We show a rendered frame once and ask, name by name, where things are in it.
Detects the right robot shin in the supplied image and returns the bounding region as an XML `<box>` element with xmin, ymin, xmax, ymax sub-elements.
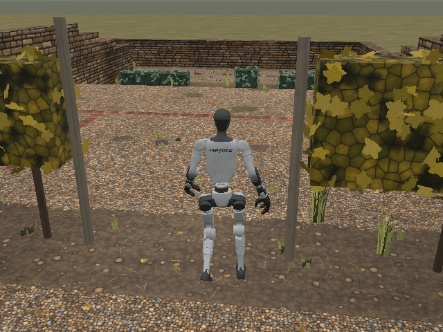
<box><xmin>235</xmin><ymin>225</ymin><xmax>245</xmax><ymax>270</ymax></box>

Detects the humanoid robot torso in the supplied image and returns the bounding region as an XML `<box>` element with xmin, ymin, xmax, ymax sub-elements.
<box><xmin>206</xmin><ymin>136</ymin><xmax>238</xmax><ymax>208</ymax></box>

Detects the right robot hand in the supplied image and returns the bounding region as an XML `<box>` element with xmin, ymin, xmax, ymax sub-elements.
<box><xmin>255</xmin><ymin>195</ymin><xmax>271</xmax><ymax>214</ymax></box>

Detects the robot right forearm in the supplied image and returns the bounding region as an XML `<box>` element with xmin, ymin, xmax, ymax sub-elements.
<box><xmin>251</xmin><ymin>167</ymin><xmax>268</xmax><ymax>199</ymax></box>

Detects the robot left forearm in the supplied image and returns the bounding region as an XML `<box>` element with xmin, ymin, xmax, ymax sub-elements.
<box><xmin>185</xmin><ymin>166</ymin><xmax>196</xmax><ymax>187</ymax></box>

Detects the left robot hand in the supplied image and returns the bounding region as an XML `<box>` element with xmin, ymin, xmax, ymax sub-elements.
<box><xmin>184</xmin><ymin>184</ymin><xmax>200</xmax><ymax>196</ymax></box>

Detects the robot right upper arm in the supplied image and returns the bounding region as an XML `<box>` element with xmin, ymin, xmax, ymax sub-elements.
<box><xmin>236</xmin><ymin>139</ymin><xmax>257</xmax><ymax>178</ymax></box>

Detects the robot left upper arm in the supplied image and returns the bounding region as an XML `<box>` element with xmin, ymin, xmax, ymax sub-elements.
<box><xmin>188</xmin><ymin>138</ymin><xmax>208</xmax><ymax>176</ymax></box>

